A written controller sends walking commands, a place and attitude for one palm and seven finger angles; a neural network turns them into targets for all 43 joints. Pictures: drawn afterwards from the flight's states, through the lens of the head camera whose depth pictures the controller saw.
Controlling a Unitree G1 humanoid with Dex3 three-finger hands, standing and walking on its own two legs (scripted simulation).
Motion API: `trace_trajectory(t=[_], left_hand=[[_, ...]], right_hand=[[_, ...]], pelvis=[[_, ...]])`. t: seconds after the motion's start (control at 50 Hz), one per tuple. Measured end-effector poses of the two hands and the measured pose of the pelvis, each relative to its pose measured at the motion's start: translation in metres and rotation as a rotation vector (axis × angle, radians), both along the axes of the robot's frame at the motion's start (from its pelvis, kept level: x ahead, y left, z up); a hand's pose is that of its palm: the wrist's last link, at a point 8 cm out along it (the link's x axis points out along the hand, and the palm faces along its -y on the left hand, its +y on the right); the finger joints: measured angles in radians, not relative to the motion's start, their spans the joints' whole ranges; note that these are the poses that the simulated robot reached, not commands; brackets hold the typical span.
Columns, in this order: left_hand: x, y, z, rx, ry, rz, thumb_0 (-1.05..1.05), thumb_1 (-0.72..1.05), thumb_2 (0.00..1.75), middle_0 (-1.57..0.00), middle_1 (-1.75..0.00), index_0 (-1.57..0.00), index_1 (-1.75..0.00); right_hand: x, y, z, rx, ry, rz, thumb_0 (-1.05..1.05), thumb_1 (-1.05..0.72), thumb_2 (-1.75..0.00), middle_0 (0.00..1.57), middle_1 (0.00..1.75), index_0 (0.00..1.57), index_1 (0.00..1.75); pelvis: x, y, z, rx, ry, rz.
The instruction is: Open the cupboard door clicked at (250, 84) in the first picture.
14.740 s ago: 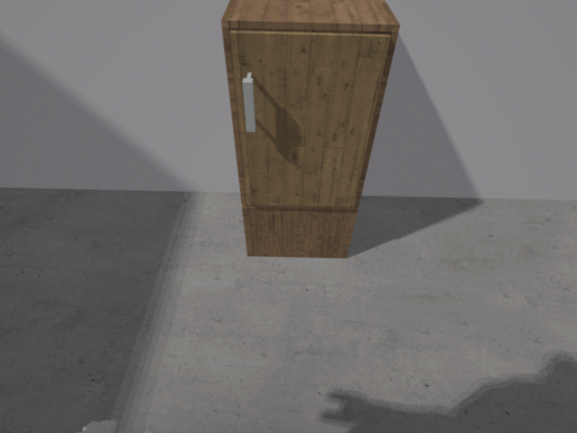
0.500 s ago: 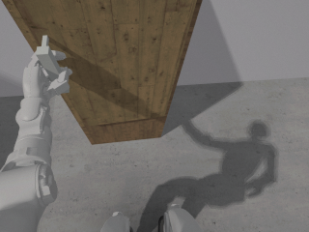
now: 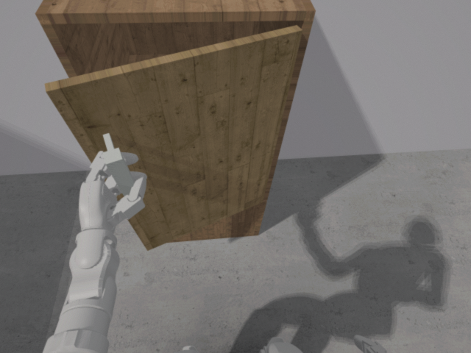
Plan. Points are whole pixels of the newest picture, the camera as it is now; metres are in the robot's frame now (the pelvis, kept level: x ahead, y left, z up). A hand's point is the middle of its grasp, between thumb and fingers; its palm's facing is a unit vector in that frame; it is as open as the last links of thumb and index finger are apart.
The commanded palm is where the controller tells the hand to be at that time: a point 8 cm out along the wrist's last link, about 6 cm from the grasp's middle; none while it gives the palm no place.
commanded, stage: pull the door open along its arc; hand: left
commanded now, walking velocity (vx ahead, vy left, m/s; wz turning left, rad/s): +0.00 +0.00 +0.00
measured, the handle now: (122, 172) +0.41 +0.21 +0.04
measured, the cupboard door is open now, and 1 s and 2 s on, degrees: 20 47 48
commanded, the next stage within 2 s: open thumb and fingers to let go in 0.44 s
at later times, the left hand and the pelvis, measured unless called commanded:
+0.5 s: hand (211, 259) +0.26 +0.04 +0.05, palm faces +0.38 -0.93 -0.04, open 6.4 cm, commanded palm +0.20 +0.08 +0.05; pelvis -0.01 -0.04 +0.00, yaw +4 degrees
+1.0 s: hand (206, 258) +0.26 +0.05 +0.05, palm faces +0.47 -0.88 -0.03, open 11.5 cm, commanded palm +0.21 +0.10 +0.05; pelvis -0.02 -0.07 -0.01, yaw +5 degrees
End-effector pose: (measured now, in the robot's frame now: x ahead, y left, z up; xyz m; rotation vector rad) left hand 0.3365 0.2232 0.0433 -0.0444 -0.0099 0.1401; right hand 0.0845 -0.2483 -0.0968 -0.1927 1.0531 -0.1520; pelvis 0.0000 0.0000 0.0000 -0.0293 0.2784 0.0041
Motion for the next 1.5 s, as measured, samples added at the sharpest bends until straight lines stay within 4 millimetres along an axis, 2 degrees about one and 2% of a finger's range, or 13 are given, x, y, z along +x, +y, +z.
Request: trace_trajectory(t=[0.14,0.26,0.4,0.54,0.68,0.76,0.86,0.98,1.06,1.16,1.34,1.5], left_hand=[[-0.051,-0.048,0.001,-0.048,-0.007,0.210,0.04,0.63,0.73,-0.32,-1.34,-0.36,-1.30],[-0.081,-0.087,0.004,-0.014,0.015,0.335,0.03,0.63,0.74,-0.32,-1.33,-0.35,-1.31],[-0.107,-0.120,0.008,0.055,0.052,0.296,0.03,0.64,0.73,-0.32,-1.32,-0.33,-1.33],[-0.122,-0.145,0.011,0.074,0.079,0.249,0.02,0.64,0.71,-0.32,-1.31,-0.36,-1.34],[-0.115,-0.144,0.008,0.075,0.077,0.357,0.01,0.59,0.75,-0.36,-1.32,-0.37,-1.34],[-0.115,-0.142,0.010,0.056,0.073,0.383,0.01,0.51,0.72,-0.37,-1.31,-0.38,-1.32],[-0.119,-0.140,0.008,0.060,0.073,0.385,0.01,0.29,0.64,-0.36,-1.28,-0.36,-1.29],[-0.120,-0.137,0.006,0.061,0.064,0.358,0.01,-0.06,0.48,-0.33,-1.24,-0.34,-1.25],[-0.120,-0.136,0.006,0.048,0.059,0.345,0.00,-0.27,0.40,-0.32,-1.21,-0.34,-1.21],[-0.120,-0.135,0.005,0.039,0.055,0.335,0.00,-0.41,0.34,-0.29,-1.08,-0.32,-1.09],[-0.115,-0.131,0.005,0.048,0.046,0.302,-0.01,-0.49,0.30,-0.25,-0.73,-0.27,-0.72],[-0.116,-0.124,0.005,0.059,0.043,0.245,-0.01,-0.50,0.30,-0.33,-0.55,-0.32,-0.58]], right_hand=[[0.055,0.018,0.002,0.046,-0.147,0.134,0.01,-0.91,-0.90,0.20,0.30,0.20,0.30],[0.085,0.033,0.005,0.080,-0.231,0.224,0.01,-0.91,-0.90,0.20,0.30,0.20,0.30],[0.094,0.034,0.010,0.107,-0.283,0.241,0.01,-0.91,-0.90,0.20,0.30,0.21,0.30],[0.095,0.013,0.013,0.101,-0.308,0.236,0.01,-0.91,-0.90,0.20,0.30,0.21,0.30],[0.095,-0.012,0.003,0.054,-0.277,0.247,0.01,-0.91,-0.90,0.20,0.30,0.21,0.30],[0.090,-0.021,0.000,0.049,-0.261,0.232,0.01,-0.91,-0.90,0.20,0.30,0.20,0.30],[0.083,-0.028,-0.002,0.044,-0.242,0.217,0.01,-0.91,-0.90,0.20,0.30,0.20,0.30],[0.077,-0.030,-0.005,0.040,-0.231,0.197,0.01,-0.91,-0.90,0.20,0.30,0.20,0.30],[0.074,-0.027,-0.005,0.040,-0.236,0.187,0.01,-0.91,-0.90,0.20,0.30,0.20,0.30],[0.071,-0.019,-0.003,0.041,-0.246,0.186,0.01,-0.91,-0.90,0.20,0.30,0.20,0.30],[0.071,0.003,0.002,0.040,-0.266,0.196,0.01,-0.91,-0.90,0.20,0.30,0.20,0.30],[0.072,0.024,0.005,0.051,-0.283,0.215,0.01,-0.91,-0.90,0.20,0.30,0.21,0.30]], pelvis=[[-0.006,-0.005,-0.003,0.014,-0.033,0.019],[-0.011,-0.015,-0.007,0.025,-0.057,0.042],[-0.011,-0.032,-0.005,0.035,-0.090,0.056],[-0.008,-0.049,-0.004,0.044,-0.111,0.069],[-0.013,-0.064,-0.007,0.057,-0.103,0.087],[-0.013,-0.070,-0.006,0.064,-0.094,0.087],[-0.013,-0.073,-0.005,0.068,-0.091,0.086],[-0.016,-0.072,-0.006,0.066,-0.091,0.081],[-0.017,-0.068,-0.006,0.063,-0.092,0.078],[-0.020,-0.060,-0.006,0.059,-0.096,0.074],[-0.023,-0.043,-0.008,0.045,-0.097,0.065],[-0.024,-0.029,-0.009,0.032,-0.104,0.061]])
